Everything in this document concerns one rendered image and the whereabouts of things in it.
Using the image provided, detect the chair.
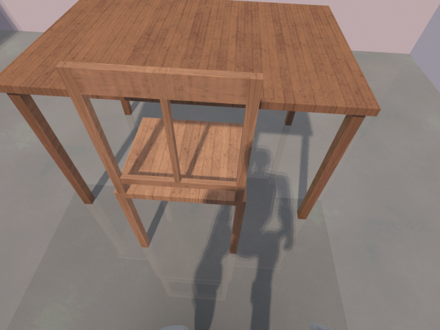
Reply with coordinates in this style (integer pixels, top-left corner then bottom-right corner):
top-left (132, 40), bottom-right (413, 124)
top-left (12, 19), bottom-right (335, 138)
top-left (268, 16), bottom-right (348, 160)
top-left (55, 61), bottom-right (263, 254)

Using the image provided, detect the table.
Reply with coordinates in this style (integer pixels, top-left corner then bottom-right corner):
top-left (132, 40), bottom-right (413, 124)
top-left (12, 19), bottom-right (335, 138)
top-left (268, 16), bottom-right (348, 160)
top-left (0, 0), bottom-right (381, 219)

